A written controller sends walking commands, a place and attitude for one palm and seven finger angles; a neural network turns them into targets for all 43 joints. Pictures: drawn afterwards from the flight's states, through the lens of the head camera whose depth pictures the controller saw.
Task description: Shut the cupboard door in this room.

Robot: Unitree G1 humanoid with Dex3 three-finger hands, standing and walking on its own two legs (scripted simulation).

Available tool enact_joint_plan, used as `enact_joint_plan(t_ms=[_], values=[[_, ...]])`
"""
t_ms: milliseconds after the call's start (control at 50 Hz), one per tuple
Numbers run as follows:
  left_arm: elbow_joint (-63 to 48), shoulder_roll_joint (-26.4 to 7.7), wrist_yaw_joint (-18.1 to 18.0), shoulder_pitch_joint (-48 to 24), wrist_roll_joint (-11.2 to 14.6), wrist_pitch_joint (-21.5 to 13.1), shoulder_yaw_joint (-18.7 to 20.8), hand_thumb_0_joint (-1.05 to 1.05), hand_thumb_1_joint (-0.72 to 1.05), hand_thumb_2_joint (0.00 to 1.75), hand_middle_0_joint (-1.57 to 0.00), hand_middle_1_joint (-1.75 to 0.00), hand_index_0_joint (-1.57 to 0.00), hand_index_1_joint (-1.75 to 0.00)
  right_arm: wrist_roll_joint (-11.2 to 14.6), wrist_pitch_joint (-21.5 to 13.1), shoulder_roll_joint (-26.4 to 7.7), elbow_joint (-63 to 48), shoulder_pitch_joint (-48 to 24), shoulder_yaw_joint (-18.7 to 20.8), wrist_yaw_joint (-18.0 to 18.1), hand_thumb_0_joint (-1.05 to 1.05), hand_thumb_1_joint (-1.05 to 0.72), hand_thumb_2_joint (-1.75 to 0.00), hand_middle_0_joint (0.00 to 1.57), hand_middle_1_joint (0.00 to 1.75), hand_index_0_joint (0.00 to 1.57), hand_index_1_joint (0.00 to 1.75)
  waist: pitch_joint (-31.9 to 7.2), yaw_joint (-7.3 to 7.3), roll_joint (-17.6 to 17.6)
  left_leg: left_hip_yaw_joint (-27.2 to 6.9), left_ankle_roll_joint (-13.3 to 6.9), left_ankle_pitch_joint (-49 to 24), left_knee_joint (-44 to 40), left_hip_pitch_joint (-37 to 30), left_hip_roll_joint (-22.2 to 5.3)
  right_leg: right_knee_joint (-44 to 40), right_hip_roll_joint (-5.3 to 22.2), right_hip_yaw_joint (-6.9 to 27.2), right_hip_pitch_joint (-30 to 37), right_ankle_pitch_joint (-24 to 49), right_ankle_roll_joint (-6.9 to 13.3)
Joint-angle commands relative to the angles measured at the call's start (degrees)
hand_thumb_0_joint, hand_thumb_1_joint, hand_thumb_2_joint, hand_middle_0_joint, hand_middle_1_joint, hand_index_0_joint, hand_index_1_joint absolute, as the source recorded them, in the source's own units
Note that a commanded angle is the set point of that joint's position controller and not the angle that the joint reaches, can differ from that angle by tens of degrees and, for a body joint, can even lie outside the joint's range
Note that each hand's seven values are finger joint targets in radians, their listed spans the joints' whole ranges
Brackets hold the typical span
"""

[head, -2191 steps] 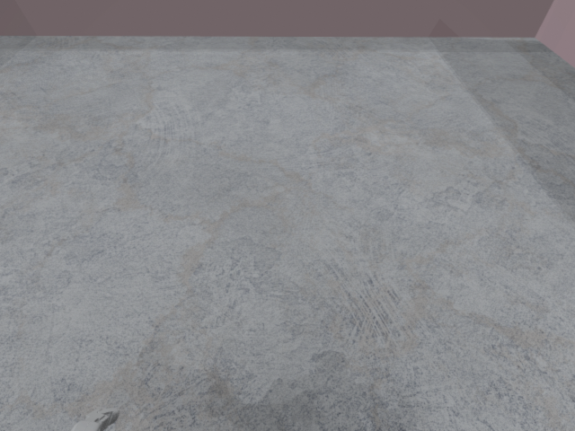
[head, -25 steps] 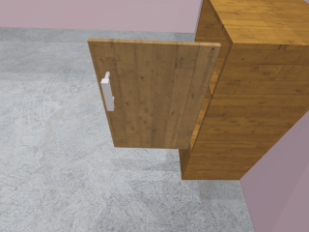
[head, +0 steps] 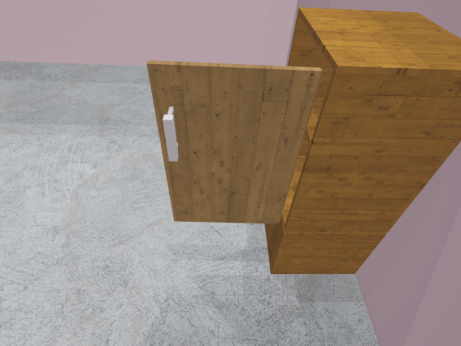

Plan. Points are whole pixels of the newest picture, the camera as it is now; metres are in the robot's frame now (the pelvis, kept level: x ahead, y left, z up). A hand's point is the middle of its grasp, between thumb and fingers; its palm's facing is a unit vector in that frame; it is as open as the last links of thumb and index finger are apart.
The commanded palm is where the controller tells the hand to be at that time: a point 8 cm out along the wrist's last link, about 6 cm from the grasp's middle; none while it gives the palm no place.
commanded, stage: look again from close up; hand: left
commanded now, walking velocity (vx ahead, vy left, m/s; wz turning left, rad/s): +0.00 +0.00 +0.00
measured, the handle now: (172, 134) +0.59 +0.19 +0.04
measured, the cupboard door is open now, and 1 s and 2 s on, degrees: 89 89 89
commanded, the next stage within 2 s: shuffle to correct the standing spot in 0.12 s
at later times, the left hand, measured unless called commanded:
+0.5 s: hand out of the picture -0.12 +0.17 -0.16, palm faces +0.13 -0.97 -0.21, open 7.3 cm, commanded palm none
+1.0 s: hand out of the picture +0.06 +0.16 -0.15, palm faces +0.11 -0.96 -0.24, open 7.3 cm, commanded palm none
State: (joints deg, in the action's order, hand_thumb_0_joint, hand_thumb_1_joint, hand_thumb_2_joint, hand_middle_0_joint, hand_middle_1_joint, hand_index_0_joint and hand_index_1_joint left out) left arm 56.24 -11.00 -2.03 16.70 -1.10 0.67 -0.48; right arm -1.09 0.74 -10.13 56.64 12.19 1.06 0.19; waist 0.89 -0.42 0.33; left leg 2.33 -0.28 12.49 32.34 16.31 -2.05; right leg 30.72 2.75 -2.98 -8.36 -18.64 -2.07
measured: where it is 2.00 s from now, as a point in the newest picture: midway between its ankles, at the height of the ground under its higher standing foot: outside the picture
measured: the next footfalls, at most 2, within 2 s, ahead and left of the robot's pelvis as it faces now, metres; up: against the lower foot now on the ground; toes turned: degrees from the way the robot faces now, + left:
right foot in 0.90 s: +0.10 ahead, -0.12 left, +0.00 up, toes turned -6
left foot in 1.24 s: +0.19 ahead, +0.09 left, +0.00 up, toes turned +7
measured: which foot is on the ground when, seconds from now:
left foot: down 0.00-0.90, up 0.92-1.00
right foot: down 0.00-0.64, up 0.66-0.88, down 0.90-1.00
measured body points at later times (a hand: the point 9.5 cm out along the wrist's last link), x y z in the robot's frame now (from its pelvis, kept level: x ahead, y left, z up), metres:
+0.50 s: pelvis -0.03 +0.01 +0.01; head -0.03 +0.01 +0.46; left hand -0.12 +0.23 -0.14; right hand -0.02 -0.22 -0.15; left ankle +0.03 +0.11 -0.70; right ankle -0.02 -0.14 -0.73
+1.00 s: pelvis +0.03 -0.02 +0.00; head +0.03 -0.05 +0.45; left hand +0.06 +0.21 -0.14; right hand +0.02 -0.25 -0.17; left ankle +0.01 +0.10 -0.67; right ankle +0.06 -0.12 -0.73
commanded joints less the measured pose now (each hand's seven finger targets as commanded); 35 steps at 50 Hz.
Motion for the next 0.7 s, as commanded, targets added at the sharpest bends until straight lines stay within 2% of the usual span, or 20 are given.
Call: enact_joint_plan(t_ms=[0, 200, 240, 300, 360, 380, 400, 420, 440, 460, 480, 500, 540, 560, 580, 600, 620, 640, 660, 680], values=[[-2.1, -7.0, -0.2, 3.2, -0.3, -0.5, 1.8, 0.00, 0.90, 0.90, -0.20, -0.30, -0.20, -0.30, 0.1, -0.5, -6.9, -2.6, 1.4, 1.4, 0.4, 0.00, -0.90, -0.90, 0.20, 0.30, 0.20, 0.30, 6.6, 0.39, -1.4, -5.5, -0.9, 9.5, -10.3, 2.6, -2.4, -9.9, 2.3, 4.5, -8.9, -5.5, 2.9], [1.0, -3.9, -0.1, 8.0, -0.5, -0.5, 1.9, 0.00, 0.90, 0.90, -0.20, -0.30, -0.20, -0.30, 0.2, -0.4, -6.6, -0.5, 4.1, 1.9, 0.6, 0.00, -0.90, -0.90, 0.20, 0.30, 0.20, 0.30, 3.4, -0.05, -3.9, -8.4, -1.5, 16.0, -16.0, 3.7, -4.1, -7.9, 1.2, 2.1, -6.2, -3.5, 2.4], [2.5, -3.1, 0.1, 10.3, -0.7, -0.5, 2.0, 0.00, 0.90, 0.90, -0.20, -0.30, -0.20, -0.30, 0.0, -0.1, -7.0, 0.7, 5.1, 2.1, 0.7, 0.00, -0.90, -0.90, 0.20, 0.30, 0.20, 0.30, 1.7, -0.06, -5.6, -9.5, -1.6, 23.5, -18.6, 2.9, -4.6, -6.6, -0.2, 0.3, -5.5, -9.0, 2.2], [4.4, -1.5, 0.6, 14.6, -1.1, 0.3, 2.3, 0.00, 0.90, 0.90, -0.20, -0.30, -0.20, -0.30, -0.3, 0.7, -8.8, 1.0, 4.0, 2.9, 0.9, 0.00, -0.90, -0.90, 0.20, 0.30, 0.20, 0.30, 3.7, -1.29, -8.2, -11.8, -2.6, 32.2, -23.4, 7.4, -6.8, -1.8, -3.1, -3.7, -3.1, -9.5, 2.5], [6.5, -0.1, 1.2, 19.4, -0.7, 0.7, 2.6, 0.00, 0.90, 0.90, -0.20, -0.30, -0.20, -0.30, -0.2, 0.9, -8.3, 1.6, 2.8, 3.3, 1.3, 0.00, -0.90, -0.90, 0.20, 0.30, 0.20, 0.30, 5.2, -2.83, -6.9, -9.1, -2.2, 30.0, -22.5, 10.5, -5.9, -3.0, -3.5, -4.6, 1.6, -5.3, 3.4], [7.0, -0.3, 1.2, 20.5, -0.6, 0.8, 3.0, 0.00, 0.90, 0.90, -0.20, -0.30, -0.20, -0.30, -0.2, 1.1, -7.6, 1.7, 2.5, 3.3, 1.4, 0.00, -0.90, -0.90, 0.20, 0.30, 0.20, 0.30, 5.2, -3.09, -4.5, -6.8, -1.2, 29.2, -19.4, 11.6, -4.0, -5.4, -2.9, -3.5, 2.6, -6.7, 3.8], [7.4, -1.3, 1.0, 22.0, -0.7, 0.6, 3.5, 0.00, 0.90, 0.90, -0.20, -0.30, -0.20, -0.30, -0.1, 1.4, -6.0, 1.5, 1.9, 3.2, 1.3, 0.00, -0.90, -0.90, 0.20, 0.30, 0.20, 0.30, 5.4, -3.81, 0.7, -3.5, -0.3, 26.9, -11.9, 12.5, -0.6, -10.7, -0.1, 1.8, 1.5, -12.4, 5.2], [7.3, -3.5, 0.6, 21.7, -0.6, 0.4, 4.3, 0.00, 0.90, 0.90, -0.20, -0.30, -0.20, -0.30, 0.1, 1.7, -3.2, 0.4, 1.4, 2.8, 1.1, 0.00, -0.90, -0.90, 0.20, 0.30, 0.20, 0.30, 7.1, -3.58, 9.9, -0.1, 0.6, 20.9, 1.7, 14.6, 3.8, -19.0, 6.6, 14.6, -3.0, -23.9, 8.6], [5.8, -6.0, -0.1, 16.7, -0.5, -0.1, 5.1, 0.00, 0.90, 0.90, -0.20, -0.30, -0.20, -0.30, 0.1, 1.9, -1.3, -0.1, 2.0, 3.1, 0.8, 0.00, -0.90, -0.90, 0.20, 0.30, 0.20, 0.30, 8.2, -1.52, 18.0, 2.1, 0.7, 12.6, 19.0, 13.6, 3.8, -28.1, 16.3, 25.8, -10.6, -31.6, 12.5], [3.7, -5.9, -0.6, 10.2, -0.3, -0.9, 5.1, 0.00, 0.90, 0.90, -0.20, -0.30, -0.20, -0.30, 0.1, 1.8, -2.5, -0.1, 2.9, 3.6, 0.5, 0.00, -0.90, -0.90, 0.20, 0.30, 0.20, 0.30, 7.9, 1.33, 15.3, -2.1, -0.3, 12.6, 30.0, 11.0, 0.9, -28.9, 18.3, 26.9, -16.9, -26.8, 13.7], [2.0, -5.5, -0.8, 4.5, -0.1, -1.5, 5.2, 0.00, 0.90, 0.90, -0.20, -0.30, -0.20, -0.30, -0.1, 1.6, -2.9, 0.7, 6.0, 4.0, 0.2, 0.00, -0.90, -0.90, 0.20, 0.30, 0.20, 0.30, 5.0, 4.71, 10.7, -4.6, -0.8, 10.5, 32.6, 8.5, -1.2, -25.0, 16.3, 22.0, -17.1, -17.8, 12.9], [1.1, -5.4, -0.5, 1.0, -0.6, -1.9, 4.9, 0.00, 0.90, 0.90, -0.20, -0.30, -0.20, -0.30, 0.3, 0.6, -1.1, 1.4, 9.2, 3.7, -0.2, 0.00, -0.90, -0.90, 0.20, 0.30, 0.20, 0.30, 4.8, 6.25, 9.9, -2.0, -1.1, 13.7, 25.1, 4.3, -2.0, -21.5, 13.9, 14.7, -18.1, -14.3, 11.3], [2.5, -5.2, 0.1, 5.9, -1.2, -1.9, 4.4, 0.00, 0.90, 0.90, -0.20, -0.30, -0.20, -0.30, 0.3, -1.1, 1.1, 2.2, 10.0, 2.5, -0.5, 0.00, -0.90, -0.90, 0.20, 0.30, 0.20, 0.30, 4.7, 3.65, 6.9, 4.7, -0.9, 11.8, 1.3, -3.1, 1.0, -13.5, 8.4, 8.9, -14.7, -13.9, 8.8], [3.4, -4.6, 0.3, 7.4, -1.0, -1.5, 4.2, 0.00, 0.90, 0.90, -0.20, -0.30, -0.20, -0.30, 0.2, -1.7, 0.9, 3.0, 10.8, 2.2, -0.2, 0.00, -0.90, -0.90, 0.20, 0.30, 0.20, 0.30, 6.1, 3.00, 3.7, 6.4, -0.2, 9.7, -4.2, -6.0, 2.6, -9.5, 5.9, 6.8, -16.0, -16.1, 8.2], [4.0, -3.2, 0.7, 8.8, -0.6, -1.0, 4.0, 0.00, 0.90, 0.90, -0.20, -0.30, -0.20, -0.30, 0.1, -2.2, -0.8, 3.4, 12.8, 2.3, 0.6, 0.00, -0.90, -0.90, 0.20, 0.30, 0.20, 0.30, 6.8, 3.02, -1.0, 2.6, -0.2, 11.2, -8.5, -9.6, 1.2, -2.9, 3.6, 5.7, -19.2, -15.4, 7.3], [3.2, -0.4, 1.3, 9.7, -0.2, -0.7, 3.7, 0.00, 0.90, 0.90, -0.20, -0.30, -0.20, -0.30, -0.4, -2.6, -5.0, 3.6, 15.9, 3.3, 1.4, 0.00, -0.90, -0.90, 0.20, 0.30, 0.20, 0.30, 6.4, 4.00, -12.5, -14.9, -3.7, 22.9, -16.8, -13.0, -9.6, 9.1, -0.7, 1.8, -26.9, -13.3, 4.4], [0.8, 1.0, 1.6, 6.6, -0.3, -0.7, 3.6, 0.00, 0.90, 0.90, -0.20, -0.30, -0.20, -0.30, -0.8, -2.7, -9.9, 3.1, 18.1, 4.5, 2.2, 0.00, -0.90, -0.90, 0.20, 0.30, 0.20, 0.30, 8.6, 4.78, -15.6, -29.5, -9.2, 33.9, -26.9, -9.9, -21.2, 20.6, -1.1, -0.9, -33.1, -11.7, 2.8], [-1.3, 0.1, 2.3, 3.0, -0.8, -0.6, 4.0, 0.00, 0.90, 0.90, -0.20, -0.30, -0.20, -0.30, -1.0, -2.4, -11.5, 2.4, 15.6, 4.8, 2.6, 0.00, -0.90, -0.90, 0.20, 0.30, 0.20, 0.30, 10.7, 3.71, -8.6, -29.6, -11.9, 35.1, -29.3, -3.6, -23.6, 28.2, 2.2, 3.0, -32.7, -8.3, 3.1], [-1.1, -0.6, 2.5, 3.5, -1.0, -0.6, 4.2, 0.00, 0.90, 0.90, -0.20, -0.30, -0.20, -0.30, -1.0, -2.7, -10.0, 1.9, 12.6, 4.3, 2.0, 0.00, -0.90, -0.90, 0.20, 0.30, 0.20, 0.30, 9.2, 1.93, -6.0, -28.5, -11.3, 33.4, -29.0, 0.4, -21.1, 31.2, 3.0, 4.6, -30.4, -3.8, 3.5], [0.5, 0.2, 2.6, 4.9, -1.2, -0.8, 4.3, 0.00, 0.90, 0.90, -0.20, -0.30, -0.20, -0.30, -0.9, -3.2, -7.9, 1.8, 9.7, 3.6, 2.0, 0.00, -0.90, -0.90, 0.20, 0.30, 0.20, 0.30, 8.4, 0.71, -7.1, -23.2, -10.0, 27.9, -28.1, 1.9, -18.8, 31.5, 3.9, 4.4, -28.5, -0.9, 3.2]])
